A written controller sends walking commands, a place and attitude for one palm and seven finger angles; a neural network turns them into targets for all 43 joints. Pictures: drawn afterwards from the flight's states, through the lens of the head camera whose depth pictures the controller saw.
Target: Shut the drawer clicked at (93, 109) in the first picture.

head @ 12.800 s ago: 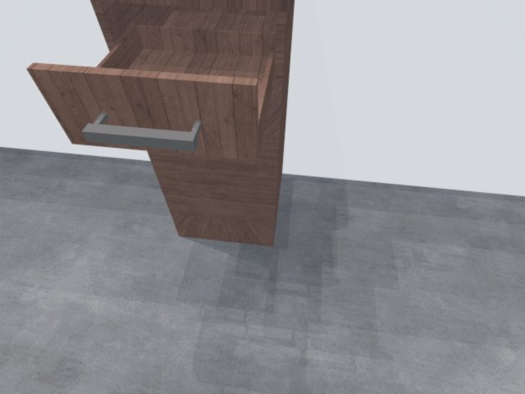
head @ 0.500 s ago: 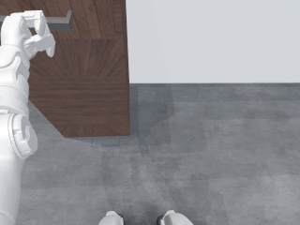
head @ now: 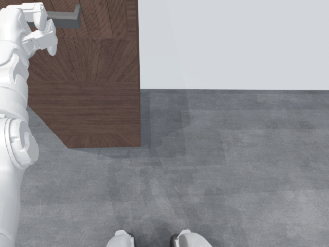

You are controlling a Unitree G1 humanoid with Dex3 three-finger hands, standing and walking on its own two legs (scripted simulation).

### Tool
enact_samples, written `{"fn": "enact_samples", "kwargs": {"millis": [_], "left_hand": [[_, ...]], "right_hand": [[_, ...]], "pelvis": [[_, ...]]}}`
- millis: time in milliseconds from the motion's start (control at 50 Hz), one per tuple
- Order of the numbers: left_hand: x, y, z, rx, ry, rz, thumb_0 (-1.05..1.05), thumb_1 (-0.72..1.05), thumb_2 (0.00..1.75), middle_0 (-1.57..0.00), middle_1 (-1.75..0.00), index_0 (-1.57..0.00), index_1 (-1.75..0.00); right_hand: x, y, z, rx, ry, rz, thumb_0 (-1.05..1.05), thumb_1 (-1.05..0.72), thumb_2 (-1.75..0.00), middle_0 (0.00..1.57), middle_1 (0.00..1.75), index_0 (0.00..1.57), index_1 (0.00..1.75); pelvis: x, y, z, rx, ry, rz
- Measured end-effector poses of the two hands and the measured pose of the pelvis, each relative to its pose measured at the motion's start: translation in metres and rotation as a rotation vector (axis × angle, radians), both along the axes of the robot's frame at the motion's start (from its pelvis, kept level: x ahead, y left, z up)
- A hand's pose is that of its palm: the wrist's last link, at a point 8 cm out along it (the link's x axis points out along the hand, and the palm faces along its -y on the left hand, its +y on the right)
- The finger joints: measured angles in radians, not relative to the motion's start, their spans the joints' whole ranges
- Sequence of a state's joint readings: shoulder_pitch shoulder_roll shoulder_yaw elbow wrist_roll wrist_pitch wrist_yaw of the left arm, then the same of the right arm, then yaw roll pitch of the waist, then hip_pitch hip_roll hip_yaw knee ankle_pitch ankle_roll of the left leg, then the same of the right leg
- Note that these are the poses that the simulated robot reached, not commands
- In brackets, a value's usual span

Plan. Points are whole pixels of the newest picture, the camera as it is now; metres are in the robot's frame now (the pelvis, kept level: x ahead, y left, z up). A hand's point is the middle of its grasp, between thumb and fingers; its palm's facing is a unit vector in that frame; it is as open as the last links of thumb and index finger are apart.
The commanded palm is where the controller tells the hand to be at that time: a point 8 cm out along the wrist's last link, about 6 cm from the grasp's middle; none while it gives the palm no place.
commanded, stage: pull the fist back off the drawer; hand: left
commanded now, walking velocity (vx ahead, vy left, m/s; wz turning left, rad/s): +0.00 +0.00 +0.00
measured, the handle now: (34, 12) +0.63 +0.23 +0.15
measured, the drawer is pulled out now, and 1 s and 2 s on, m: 0.00 0.00 0.00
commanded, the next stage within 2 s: draw the hand back to the body in 0.62 s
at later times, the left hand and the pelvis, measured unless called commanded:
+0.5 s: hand (58, 35) +0.54 +0.17 +0.16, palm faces -0.04 -1.00 +0.00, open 3.3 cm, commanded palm +0.51 +0.22 +0.15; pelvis +0.01 -0.01 +0.00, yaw -2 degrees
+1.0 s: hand (42, 63) +0.47 +0.19 +0.16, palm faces -0.03 -1.00 +0.00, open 3.3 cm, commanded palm +0.42 +0.24 +0.17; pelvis +0.04 -0.01 +0.02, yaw -2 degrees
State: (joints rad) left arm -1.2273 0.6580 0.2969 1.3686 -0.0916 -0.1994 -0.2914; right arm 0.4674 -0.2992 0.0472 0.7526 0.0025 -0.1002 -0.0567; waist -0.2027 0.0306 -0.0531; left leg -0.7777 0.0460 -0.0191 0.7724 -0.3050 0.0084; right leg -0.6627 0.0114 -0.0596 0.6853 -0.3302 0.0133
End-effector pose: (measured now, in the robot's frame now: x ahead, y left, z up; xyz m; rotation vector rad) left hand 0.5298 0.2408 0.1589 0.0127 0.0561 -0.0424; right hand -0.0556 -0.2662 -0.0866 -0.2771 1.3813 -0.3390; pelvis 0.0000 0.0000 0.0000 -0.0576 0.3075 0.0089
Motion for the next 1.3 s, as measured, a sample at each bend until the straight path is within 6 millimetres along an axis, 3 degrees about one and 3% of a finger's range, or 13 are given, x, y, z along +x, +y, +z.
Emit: {"fn": "enact_samples", "kwargs": {"millis": [460,800,900,1080,1240,1300], "left_hand": [[-0.007,-0.014,0.000,-0.008,-0.041,0.010,0.05,0.86,0.96,-1.40,-1.60,-1.40,-1.60],[-0.028,-0.017,0.006,-0.014,-0.083,0.008,0.02,0.89,0.90,-1.40,-1.60,-1.40,-1.60],[-0.050,-0.010,0.004,-0.012,-0.082,-0.003,0.02,0.90,0.90,-1.40,-1.60,-1.40,-1.60],[-0.111,0.010,0.004,-0.007,-0.100,0.020,0.02,0.90,0.90,-1.40,-1.60,-1.40,-1.60],[-0.164,0.014,0.015,-0.003,-0.113,0.009,0.02,0.90,0.90,-1.40,-1.60,-1.40,-1.60],[-0.184,0.014,0.022,0.120,-0.135,0.108,0.02,0.89,0.90,-1.40,-1.60,-1.40,-1.60]], "right_hand": [[0.019,0.001,-0.009,0.057,-0.046,-0.022,0.00,-0.91,-0.89,0.21,0.30,0.21,0.30],[0.090,-0.011,-0.011,0.076,-0.187,-0.007,0.00,-0.91,-0.89,0.21,0.30,0.21,0.30],[0.117,-0.013,-0.007,0.086,-0.258,0.003,0.00,-0.91,-0.89,0.20,0.30,0.20,0.30],[0.180,-0.010,0.008,0.092,-0.428,0.090,0.01,-0.91,-0.89,0.20,0.30,0.20,0.30],[0.236,0.007,0.026,0.118,-0.610,0.196,0.01,-0.91,-0.89,0.20,0.30,0.20,0.30],[0.250,0.016,0.034,0.129,-0.663,0.232,0.01,-0.91,-0.89,0.20,0.30,0.20,0.30]], "pelvis": [[0.008,-0.006,0.000,0.011,-0.022,-0.023],[0.029,-0.012,0.008,0.029,-0.081,-0.040],[0.036,-0.013,0.012,0.035,-0.111,-0.048],[0.037,-0.014,0.017,0.040,-0.183,-0.027],[0.031,-0.014,0.019,0.046,-0.241,-0.002],[0.027,-0.014,0.022,0.049,-0.268,-0.005]]}}
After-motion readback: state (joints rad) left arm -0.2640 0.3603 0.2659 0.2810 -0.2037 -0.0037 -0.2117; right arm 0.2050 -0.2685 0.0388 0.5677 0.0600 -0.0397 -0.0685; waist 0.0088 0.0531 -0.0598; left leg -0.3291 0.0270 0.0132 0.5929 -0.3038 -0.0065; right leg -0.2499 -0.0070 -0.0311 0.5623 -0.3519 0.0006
